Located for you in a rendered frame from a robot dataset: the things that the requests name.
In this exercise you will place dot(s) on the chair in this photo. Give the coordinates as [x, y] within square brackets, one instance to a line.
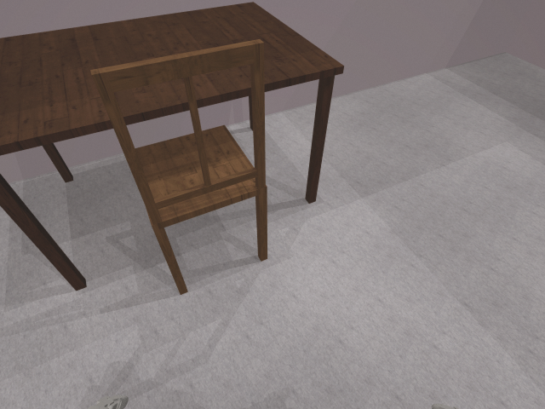
[194, 174]

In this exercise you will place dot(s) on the table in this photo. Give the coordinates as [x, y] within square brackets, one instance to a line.
[47, 92]

